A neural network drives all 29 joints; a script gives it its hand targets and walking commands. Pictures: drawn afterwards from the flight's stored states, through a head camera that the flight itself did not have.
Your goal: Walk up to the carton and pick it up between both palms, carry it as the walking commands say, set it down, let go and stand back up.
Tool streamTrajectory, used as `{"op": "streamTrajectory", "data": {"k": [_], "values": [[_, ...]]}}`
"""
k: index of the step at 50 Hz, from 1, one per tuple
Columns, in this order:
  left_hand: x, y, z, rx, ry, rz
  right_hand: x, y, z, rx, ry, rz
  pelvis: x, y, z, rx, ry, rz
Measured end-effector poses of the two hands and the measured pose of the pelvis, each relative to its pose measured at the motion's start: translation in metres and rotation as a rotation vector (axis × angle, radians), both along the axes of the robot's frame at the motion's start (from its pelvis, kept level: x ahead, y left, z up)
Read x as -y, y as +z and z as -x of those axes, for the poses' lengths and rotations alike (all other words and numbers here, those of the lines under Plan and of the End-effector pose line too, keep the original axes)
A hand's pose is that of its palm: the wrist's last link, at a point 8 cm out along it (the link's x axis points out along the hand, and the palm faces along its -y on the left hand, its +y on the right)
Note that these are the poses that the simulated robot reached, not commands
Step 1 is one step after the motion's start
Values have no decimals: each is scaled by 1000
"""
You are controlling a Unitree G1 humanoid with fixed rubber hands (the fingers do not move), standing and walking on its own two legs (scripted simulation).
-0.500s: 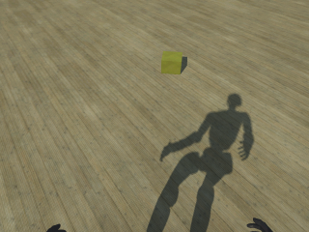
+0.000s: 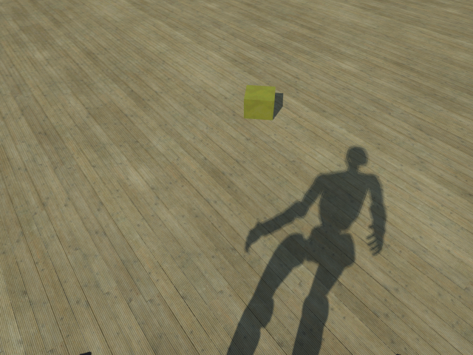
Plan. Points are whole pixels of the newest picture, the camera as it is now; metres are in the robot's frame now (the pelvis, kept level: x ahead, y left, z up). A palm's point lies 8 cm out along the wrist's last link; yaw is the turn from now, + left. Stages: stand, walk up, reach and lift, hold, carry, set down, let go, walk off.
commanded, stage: stand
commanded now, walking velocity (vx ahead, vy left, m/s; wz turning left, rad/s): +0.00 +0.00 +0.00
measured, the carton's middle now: (259, 102) +1.79 -0.14 -0.70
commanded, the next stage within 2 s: walk up in 1.48 s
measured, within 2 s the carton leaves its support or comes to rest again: neither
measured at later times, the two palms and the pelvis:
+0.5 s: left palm out of the picture +0.08 +0.31 -0.11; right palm out of the picture +0.09 -0.28 -0.11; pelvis +0.00 +0.02 +0.00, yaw +0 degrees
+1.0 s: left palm out of the picture +0.08 +0.32 -0.11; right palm out of the picture +0.10 -0.28 -0.11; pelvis +0.01 +0.02 +0.01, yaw +0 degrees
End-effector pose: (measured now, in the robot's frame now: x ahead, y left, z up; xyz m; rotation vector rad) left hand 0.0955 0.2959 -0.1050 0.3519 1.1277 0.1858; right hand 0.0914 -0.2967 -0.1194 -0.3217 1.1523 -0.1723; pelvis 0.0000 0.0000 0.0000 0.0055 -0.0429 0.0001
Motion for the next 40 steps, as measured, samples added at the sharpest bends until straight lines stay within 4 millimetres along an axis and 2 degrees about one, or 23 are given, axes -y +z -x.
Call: {"op": "streamTrajectory", "data": {"k": [11,20,35,40], "values": [[-8,0,1,-10,11,5,-6,4,7,-21,-8,5,-6,3,0,1,-2,3],[-12,-4,5,-22,14,21,-11,9,0,-8,-5,16,-12,4,0,-1,-2,3],[-27,-3,25,-72,48,0,-16,8,-2,-26,1,13,-17,5,-3,-3,4,3],[-24,-3,26,-78,48,4,-17,7,-5,-27,1,15,-18,5,-4,-6,3,3]]}}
